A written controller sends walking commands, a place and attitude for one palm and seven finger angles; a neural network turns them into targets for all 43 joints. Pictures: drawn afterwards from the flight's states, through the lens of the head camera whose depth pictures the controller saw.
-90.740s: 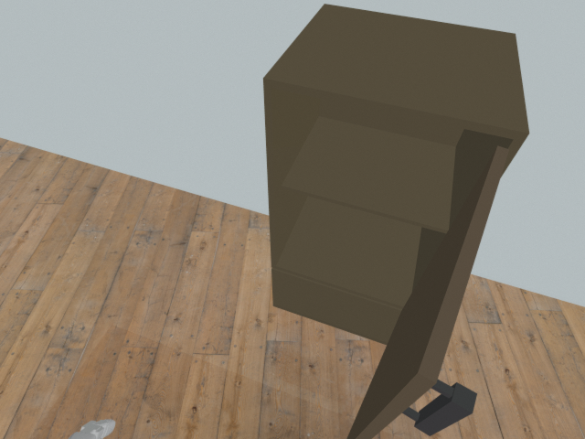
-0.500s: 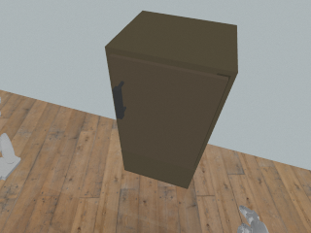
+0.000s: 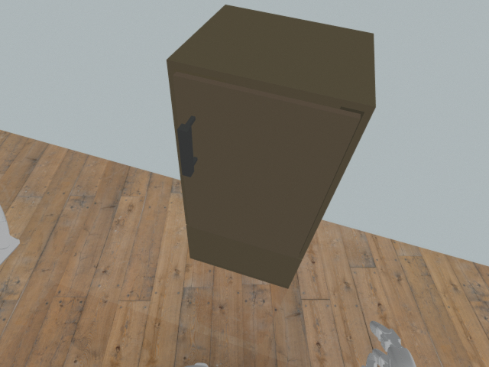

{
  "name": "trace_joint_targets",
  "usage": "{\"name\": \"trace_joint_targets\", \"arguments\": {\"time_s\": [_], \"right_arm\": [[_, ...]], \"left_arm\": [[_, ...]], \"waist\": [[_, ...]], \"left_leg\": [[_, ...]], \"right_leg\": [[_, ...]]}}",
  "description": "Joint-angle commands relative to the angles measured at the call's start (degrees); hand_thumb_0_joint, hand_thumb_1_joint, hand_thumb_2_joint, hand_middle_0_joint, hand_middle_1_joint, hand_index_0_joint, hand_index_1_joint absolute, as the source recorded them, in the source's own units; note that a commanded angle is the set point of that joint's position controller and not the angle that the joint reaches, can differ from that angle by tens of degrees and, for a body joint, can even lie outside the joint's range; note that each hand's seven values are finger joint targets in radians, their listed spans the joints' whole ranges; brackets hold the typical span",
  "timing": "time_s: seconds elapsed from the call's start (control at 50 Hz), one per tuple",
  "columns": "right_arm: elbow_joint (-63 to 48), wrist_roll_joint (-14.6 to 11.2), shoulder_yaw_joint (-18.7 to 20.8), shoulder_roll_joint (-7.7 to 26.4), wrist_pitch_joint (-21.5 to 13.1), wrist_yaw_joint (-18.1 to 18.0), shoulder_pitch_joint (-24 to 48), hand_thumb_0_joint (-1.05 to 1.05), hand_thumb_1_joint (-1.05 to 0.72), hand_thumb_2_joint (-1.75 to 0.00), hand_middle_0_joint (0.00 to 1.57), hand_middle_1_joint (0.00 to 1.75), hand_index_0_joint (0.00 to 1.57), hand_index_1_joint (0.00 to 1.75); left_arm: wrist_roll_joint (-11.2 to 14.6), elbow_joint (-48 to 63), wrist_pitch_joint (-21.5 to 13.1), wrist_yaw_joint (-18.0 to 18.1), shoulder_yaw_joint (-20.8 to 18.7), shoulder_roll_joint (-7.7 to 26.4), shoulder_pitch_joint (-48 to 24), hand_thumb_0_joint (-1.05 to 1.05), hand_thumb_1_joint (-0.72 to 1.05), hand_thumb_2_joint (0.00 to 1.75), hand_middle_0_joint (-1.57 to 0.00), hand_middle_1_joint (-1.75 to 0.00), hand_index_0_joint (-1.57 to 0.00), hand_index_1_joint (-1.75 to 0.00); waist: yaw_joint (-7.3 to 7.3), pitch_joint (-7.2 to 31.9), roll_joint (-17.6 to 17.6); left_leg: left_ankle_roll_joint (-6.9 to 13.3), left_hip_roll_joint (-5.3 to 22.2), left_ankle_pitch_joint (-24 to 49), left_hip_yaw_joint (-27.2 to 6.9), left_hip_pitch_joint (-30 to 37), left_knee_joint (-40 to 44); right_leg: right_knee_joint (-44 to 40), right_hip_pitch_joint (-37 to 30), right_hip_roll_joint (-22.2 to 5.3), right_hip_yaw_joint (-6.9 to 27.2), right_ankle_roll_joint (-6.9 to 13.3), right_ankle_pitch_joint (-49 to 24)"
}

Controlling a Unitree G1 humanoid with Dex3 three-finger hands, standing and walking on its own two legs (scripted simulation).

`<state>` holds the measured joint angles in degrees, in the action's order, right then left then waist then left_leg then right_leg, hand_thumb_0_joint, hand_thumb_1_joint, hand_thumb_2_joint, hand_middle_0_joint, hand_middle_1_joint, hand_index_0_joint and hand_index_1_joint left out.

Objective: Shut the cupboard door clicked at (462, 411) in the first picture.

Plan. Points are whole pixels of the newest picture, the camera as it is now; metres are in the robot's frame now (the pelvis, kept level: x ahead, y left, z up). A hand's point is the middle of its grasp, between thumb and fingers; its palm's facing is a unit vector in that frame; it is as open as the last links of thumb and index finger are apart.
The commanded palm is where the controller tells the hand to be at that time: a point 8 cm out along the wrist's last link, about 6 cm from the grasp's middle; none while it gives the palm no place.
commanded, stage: step back with the hand held close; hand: left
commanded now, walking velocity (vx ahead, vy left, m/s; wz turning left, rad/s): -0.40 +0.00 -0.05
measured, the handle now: (189, 146) +0.62 +0.16 -0.03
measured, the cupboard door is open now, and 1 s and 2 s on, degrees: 0 0 0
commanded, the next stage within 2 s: stop stepping back and stand still in 0.54 s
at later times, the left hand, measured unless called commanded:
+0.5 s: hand out of the picture +0.12 +0.29 +0.19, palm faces +0.51 -0.74 -0.44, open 7.4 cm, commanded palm +0.06 +0.30 +0.20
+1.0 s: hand out of the picture +0.04 +0.28 +0.17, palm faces +0.48 -0.81 -0.35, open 7.4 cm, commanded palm -0.02 +0.30 +0.20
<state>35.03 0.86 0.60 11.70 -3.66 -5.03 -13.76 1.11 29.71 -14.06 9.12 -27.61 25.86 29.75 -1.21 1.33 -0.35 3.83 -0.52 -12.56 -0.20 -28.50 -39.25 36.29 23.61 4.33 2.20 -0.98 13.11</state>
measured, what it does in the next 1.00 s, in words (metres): walks backwards: right foot, then left foot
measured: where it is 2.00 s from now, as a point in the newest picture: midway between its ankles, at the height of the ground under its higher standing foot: outside the picture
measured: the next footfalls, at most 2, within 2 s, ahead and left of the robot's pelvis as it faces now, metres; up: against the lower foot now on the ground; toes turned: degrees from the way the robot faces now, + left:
right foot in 0.54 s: -0.18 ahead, -0.09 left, +0.00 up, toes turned -1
left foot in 0.84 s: -0.02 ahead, +0.09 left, +0.00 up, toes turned -3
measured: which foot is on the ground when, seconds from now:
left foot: down 0.00-0.72, up 0.74-0.82, down 0.84-1.00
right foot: down 0.00-0.34, up 0.36-0.52, down 0.54-1.00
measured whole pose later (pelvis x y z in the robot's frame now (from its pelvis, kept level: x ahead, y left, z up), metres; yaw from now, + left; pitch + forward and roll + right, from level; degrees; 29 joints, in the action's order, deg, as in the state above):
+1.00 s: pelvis -0.17 +0.01 +0.02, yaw -2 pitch -1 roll -2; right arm 39.3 -0.3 0.6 14.0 -5.5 -5.9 -18.8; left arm 2.5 20.9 -9.8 10.1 -24.4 21.7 28.3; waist -1.5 4.0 -1.1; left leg 2.1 -1.0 -7.5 -0.7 -21.2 -27.7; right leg 30.8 10.2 3.1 3.0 -0.1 21.3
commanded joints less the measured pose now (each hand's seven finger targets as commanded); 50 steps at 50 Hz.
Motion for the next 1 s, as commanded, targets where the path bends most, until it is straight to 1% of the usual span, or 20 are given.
{"name": "trace_joint_targets", "arguments": {"time_s": [0.0,0.08,0.14,0.16,0.2,0.26,0.3,0.34,0.36,0.4,0.46,0.54,0.58,0.62,0.64,0.68,0.72,0.84,0.94,0.98], "right_arm": [[-8.09,0.1,3.67,9.32,-3.8,-0.23,5.99,0.0,-0.9,-0.9,0.2,0.3,0.2,0.3],[-8.13,-0.11,3.65,8.81,-3.55,0.28,6.16,0.0,-0.9,-0.9,0.2,0.3,0.2,0.3],[-8.68,-0.06,3.96,7.86,-2.41,0.92,5.67,0.0,-0.9,-0.9,0.2,0.3,0.2,0.3],[-8.25,-0.12,3.41,6.06,-1.74,1.33,5.78,0.0,-0.9,-0.9,0.2,0.3,0.2,0.3],[-7.94,-0.15,3.28,5.31,-0.41,1.61,6.38,0.0,-0.9,-0.9,0.2,0.3,0.2,0.3],[-7.26,-0.21,2.48,5.59,0.86,0.76,5.37,0.0,-0.9,-0.9,0.2,0.3,0.2,0.3],[-8.2,-0.52,3.12,8.53,-0.18,-0.44,6.75,0.0,-0.9,-0.9,0.2,0.3,0.2,0.3],[-8.38,-1.22,4.25,8.93,-2.51,-0.7,6.32,0.0,-0.9,-0.9,0.2,0.3,0.2,0.3],[-8.91,-0.45,4.42,9.33,-3.11,-0.72,6.46,0.0,-0.9,-0.9,0.2,0.3,0.2,0.3],[-7.72,0.0,4.02,8.4,-4.06,-0.27,6.05,0.0,-0.9,-0.9,0.2,0.3,0.2,0.3],[-5.74,0.21,3.19,8.23,-6.14,0.64,5.67,0.0,-0.9,-0.9,0.2,0.3,0.2,0.3],[-2.83,1.18,2.98,8.54,-6.94,1.6,5.95,0.0,-0.9,-0.9,0.2,0.3,0.2,0.3],[-3.84,0.24,2.98,6.85,-6.0,1.89,5.95,0.0,-0.9,-0.9,0.2,0.3,0.2,0.3],[-6.66,-1.45,3.2,5.49,-4.72,1.76,6.91,0.0,-0.9,-0.9,0.2,0.3,0.2,0.3],[-8.16,-1.52,3.04,5.55,-4.2,1.52,7.27,0.0,-0.9,-0.9,0.2,0.3,0.2,0.3],[-9.83,-1.75,1.5,4.78,-2.39,1.23,7.92,0.0,-0.9,-0.9,0.2,0.3,0.2,0.3],[-8.72,-0.86,0.85,4.56,-0.83,0.63,7.48,0.0,-0.9,-0.9,0.2,0.3,0.2,0.3],[-7.43,-1.65,1.86,8.49,-3.63,-0.93,5.45,0.0,-0.9,-0.9,0.2,0.3,0.2,0.3],[-7.18,-1.19,1.26,9.05,-6.7,-1.29,6.06,0.0,-0.9,-0.9,0.2,0.3,0.2,0.3],[-7.14,-0.45,1.24,7.73,-7.84,-0.64,5.3,0.0,-0.9,-0.9,0.2,0.3,0.2,0.3]], "left_arm": [[0.72,12.91,-4.18,0.09,-5.58,8.3,-1.87,0.0,0.9,0.9,-0.2,-0.3,-0.2,-0.3],[0.59,13.83,-3.96,0.0,-5.44,8.65,-2.63,0.0,0.9,0.9,-0.2,-0.3,-0.2,-0.3],[0.03,14.45,-3.76,0.64,-7.28,12.11,-3.51,0.0,0.9,0.9,-0.2,-0.3,-0.2,-0.3],[0.58,13.8,-3.08,1.15,-5.55,11.37,-3.26,0.0,0.9,0.9,-0.2,-0.3,-0.2,-0.3],[0.39,13.02,-2.48,2.03,-5.9,12.08,-1.94,0.0,0.9,0.9,-0.2,-0.3,-0.2,-0.3],[0.23,12.03,-2.35,2.42,-6.28,11.89,-0.09,0.0,0.9,0.9,-0.2,-0.3,-0.2,-0.3],[0.47,14.02,-3.16,2.2,-5.99,10.67,-1.19,0.0,0.9,0.9,-0.2,-0.3,-0.2,-0.3],[0.82,11.04,-3.87,1.24,-7.63,11.11,0.41,0.0,0.9,0.9,-0.2,-0.3,-0.2,-0.3],[0.18,11.29,-3.28,0.9,-7.46,9.63,-0.08,0.0,0.9,0.9,-0.2,-0.3,-0.2,-0.3],[0.46,12.64,-2.92,0.33,-4.58,7.49,-2.41,0.0,0.9,0.9,-0.2,-0.3,-0.2,-0.3],[1.01,14.52,-3.32,-0.27,-1.56,6.15,-4.74,0.0,0.9,0.9,-0.2,-0.3,-0.2,-0.3],[0.93,15.92,-4.15,-0.57,-2.91,8.88,-6.24,0.0,0.9,0.9,-0.2,-0.3,-0.2,-0.3],[1.43,17.91,-4.75,-0.9,-3.45,9.57,-6.38,0.0,0.9,0.9,-0.2,-0.3,-0.2,-0.3],[2.65,17.8,-4.28,-1.03,-5.66,11.96,-2.93,0.0,0.9,0.9,-0.2,-0.3,-0.2,-0.3],[2.87,15.83,-3.53,-0.7,-8.78,14.72,2.72,0.0,0.9,0.9,-0.2,-0.3,-0.2,-0.3],[3.31,11.0,-2.21,-0.32,-9.3,13.89,10.08,0.0,0.9,0.9,-0.2,-0.3,-0.2,-0.3],[3.03,9.48,-0.59,0.74,-10.52,14.52,8.07,0.0,0.9,0.9,-0.2,-0.3,-0.2,-0.3],[1.81,0.19,-0.21,1.01,-1.46,8.98,-4.44,0.0,0.9,0.9,-0.2,-0.3,-0.2,-0.3],[0.28,10.64,-1.52,1.07,-0.1,9.17,-11.58,0.0,0.9,0.9,-0.2,-0.3,-0.2,-0.3],[0.29,14.77,-1.71,0.96,-0.74,8.85,-8.71,0.0,0.9,0.9,-0.2,-0.3,-0.2,-0.3]], "waist": [[0.62,8.3,9.25],[0.47,9.52,6.56],[-0.1,7.66,-1.95],[-0.11,6.98,-5.9],[-0.22,7.97,-8.15],[-1.07,5.27,-2.02],[-0.49,4.89,13.77],[0.37,8.65,16.48],[0.66,5.98,17.0],[0.76,3.99,10.15],[0.64,5.39,11.08],[1.43,12.56,13.19],[1.17,19.96,9.52],[0.33,22.02,-0.34],[0.64,20.7,-2.86],[0.55,11.23,-2.97],[0.03,4.53,-3.0],[-1.07,-7.39,-1.33],[0.14,-2.06,13.69],[0.8,3.54,13.73]], "left_leg": [[3.28,13.43,-7.73,-13.36,-14.19,19.97],[2.04,10.85,-12.69,-10.39,-14.76,15.19],[-2.47,2.71,-18.94,-3.88,-7.62,1.15],[-4.24,0.49,-13.27,-2.7,-1.25,-5.21],[-4.74,0.14,-11.43,-2.5,3.61,-12.12],[-3.68,2.29,-5.75,-3.45,9.83,5.98],[0.78,12.03,-1.73,-11.98,-1.99,20.99],[3.68,18.74,-21.65,-16.01,-13.98,29.42],[5.06,20.5,-26.01,-18.12,-19.04,30.31],[4.45,18.85,-13.87,-14.54,-11.52,24.35],[2.76,16.61,-2.27,-13.1,2.1,22.71],[0.76,15.09,22.94,-10.17,18.52,17.64],[-1.41,11.92,34.66,-3.19,27.1,11.14],[-3.67,6.76,27.36,3.07,25.75,6.87],[-4.14,4.98,17.09,3.5,23.17,5.06],[-4.9,2.38,-0.59,1.98,13.9,1.73],[-5.3,1.8,-2.78,-0.57,10.32,-2.52],[-3.0,3.73,-3.87,-4.66,14.92,10.82],[-0.43,11.87,-34.34,-21.24,3.16,36.87],[-1.69,11.06,-28.85,-17.47,7.49,35.27]], "right_leg": [[5.82,-23.66,-0.61,3.3,0.68,-9.86],[2.42,-22.99,-3.72,8.3,1.86,-10.7],[-14.05,-8.31,-15.03,23.01,6.72,2.93],[-19.13,-1.27,-20.17,24.86,9.44,5.07],[-21.1,1.72,-22.58,21.82,11.12,0.46],[-14.73,4.22,-15.08,10.96,6.02,-3.47],[-0.95,-7.43,-1.45,0.57,-0.15,-3.22],[11.09,-20.91,2.19,-0.37,-0.89,5.3],[15.61,-22.43,2.13,0.18,-0.68,4.72],[10.35,-16.56,0.69,1.12,-0.16,7.11],[-0.33,-10.84,0.84,-0.64,-0.13,9.08],[-12.22,-8.99,0.73,-0.51,-0.06,0.47],[-13.8,-9.32,-1.78,0.32,-0.49,-15.02],[-13.08,-9.62,-7.06,1.98,-3.33,-32.5],[-13.45,-8.49,-10.06,3.56,-2.75,-30.65],[-16.89,-3.57,-14.3,8.91,1.64,-12.99],[-21.45,2.71,-16.28,13.64,6.65,5.86],[-23.45,6.14,-8.69,7.12,3.38,16.76],[-2.28,-12.43,1.06,-0.75,0.22,9.73],[-2.94,-14.41,0.81,-1.91,0.89,9.0]]}}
